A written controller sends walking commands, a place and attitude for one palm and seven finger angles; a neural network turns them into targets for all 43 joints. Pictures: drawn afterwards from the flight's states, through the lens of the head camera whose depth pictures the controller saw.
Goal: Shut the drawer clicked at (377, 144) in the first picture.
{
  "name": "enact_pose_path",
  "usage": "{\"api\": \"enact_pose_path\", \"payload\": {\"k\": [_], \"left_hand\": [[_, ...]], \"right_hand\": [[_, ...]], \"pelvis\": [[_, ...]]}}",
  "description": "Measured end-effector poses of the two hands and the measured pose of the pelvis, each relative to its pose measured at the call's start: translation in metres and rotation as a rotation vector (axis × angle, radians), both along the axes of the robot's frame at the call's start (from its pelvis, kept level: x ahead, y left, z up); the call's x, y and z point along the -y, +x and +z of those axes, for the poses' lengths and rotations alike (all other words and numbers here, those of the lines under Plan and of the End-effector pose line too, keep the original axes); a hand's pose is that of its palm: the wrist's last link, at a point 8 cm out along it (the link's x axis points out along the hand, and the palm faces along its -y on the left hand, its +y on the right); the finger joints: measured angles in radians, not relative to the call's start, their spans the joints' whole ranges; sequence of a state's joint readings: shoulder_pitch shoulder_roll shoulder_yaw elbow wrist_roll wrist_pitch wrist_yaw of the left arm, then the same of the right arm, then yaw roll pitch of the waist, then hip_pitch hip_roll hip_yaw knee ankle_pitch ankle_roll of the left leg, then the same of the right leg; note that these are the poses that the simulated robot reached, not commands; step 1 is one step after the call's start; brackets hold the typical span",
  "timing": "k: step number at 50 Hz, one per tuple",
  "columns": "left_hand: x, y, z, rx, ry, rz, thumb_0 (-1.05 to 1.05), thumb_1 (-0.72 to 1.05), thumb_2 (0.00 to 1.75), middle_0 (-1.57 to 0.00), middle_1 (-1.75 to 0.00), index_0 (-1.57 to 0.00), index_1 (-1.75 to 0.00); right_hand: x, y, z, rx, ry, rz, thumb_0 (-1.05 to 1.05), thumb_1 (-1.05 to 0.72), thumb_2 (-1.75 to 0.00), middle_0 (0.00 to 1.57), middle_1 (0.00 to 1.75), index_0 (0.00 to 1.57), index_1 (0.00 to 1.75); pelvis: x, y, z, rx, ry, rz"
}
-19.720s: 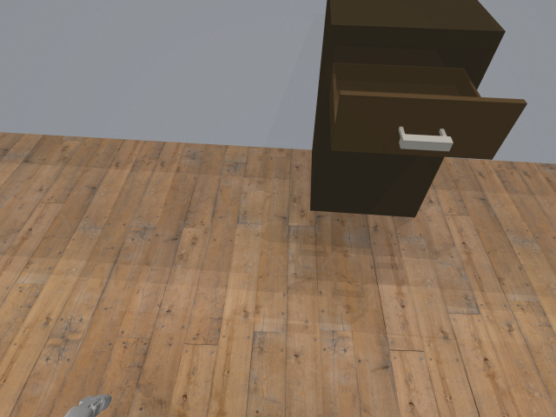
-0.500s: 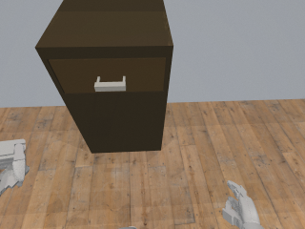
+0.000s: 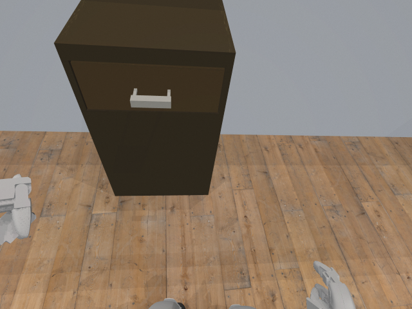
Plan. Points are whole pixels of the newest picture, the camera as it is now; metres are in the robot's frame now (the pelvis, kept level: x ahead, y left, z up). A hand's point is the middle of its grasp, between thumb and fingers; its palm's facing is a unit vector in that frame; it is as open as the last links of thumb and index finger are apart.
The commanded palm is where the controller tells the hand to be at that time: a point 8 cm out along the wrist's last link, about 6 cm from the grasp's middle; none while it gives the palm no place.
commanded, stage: step back with the hand held close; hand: left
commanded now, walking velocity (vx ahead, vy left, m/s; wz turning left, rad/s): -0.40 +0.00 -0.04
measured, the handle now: (151, 96) +0.72 +0.18 -0.05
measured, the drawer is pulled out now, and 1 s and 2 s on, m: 0.00 0.00 0.00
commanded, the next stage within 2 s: stop stepping back and stand still in 0.24 s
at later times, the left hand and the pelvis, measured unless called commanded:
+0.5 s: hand out of the picture +0.10 +0.21 +0.19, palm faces +0.25 -0.84 -0.48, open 3.2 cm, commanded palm +0.06 +0.26 +0.19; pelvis -0.10 -0.01 +0.00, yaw -5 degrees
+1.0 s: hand out of the picture +0.07 +0.23 +0.17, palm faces +0.36 -0.84 -0.40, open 3.2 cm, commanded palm +0.00 +0.27 +0.19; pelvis -0.14 +0.00 +0.01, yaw -3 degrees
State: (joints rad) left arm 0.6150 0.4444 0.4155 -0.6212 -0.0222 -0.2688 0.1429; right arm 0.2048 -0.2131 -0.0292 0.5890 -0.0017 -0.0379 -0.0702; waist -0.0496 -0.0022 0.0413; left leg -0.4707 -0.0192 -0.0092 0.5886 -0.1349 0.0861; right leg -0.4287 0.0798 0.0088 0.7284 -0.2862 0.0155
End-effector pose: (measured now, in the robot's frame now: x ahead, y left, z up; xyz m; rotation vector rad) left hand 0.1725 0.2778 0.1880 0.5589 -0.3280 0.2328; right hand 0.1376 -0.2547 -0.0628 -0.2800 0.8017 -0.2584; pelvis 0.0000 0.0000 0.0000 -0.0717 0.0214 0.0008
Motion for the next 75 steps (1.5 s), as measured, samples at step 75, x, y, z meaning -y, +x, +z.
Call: {"api": "enact_pose_path", "payload": {"k": [75], "left_hand": [[0.055,-0.278,-0.342,-1.54,-0.547,0.342,0.01,0.91,0.89,-1.06,-1.25,-1.05,-1.29]], "right_hand": [[0.019,-0.219,-0.047,-0.399,0.039,-0.039,0.01,-0.91,-0.89,0.2,0.3,0.2,0.3]], "pelvis": [[0.01,-0.131,-0.002,0.051,0.045,-0.007]]}}
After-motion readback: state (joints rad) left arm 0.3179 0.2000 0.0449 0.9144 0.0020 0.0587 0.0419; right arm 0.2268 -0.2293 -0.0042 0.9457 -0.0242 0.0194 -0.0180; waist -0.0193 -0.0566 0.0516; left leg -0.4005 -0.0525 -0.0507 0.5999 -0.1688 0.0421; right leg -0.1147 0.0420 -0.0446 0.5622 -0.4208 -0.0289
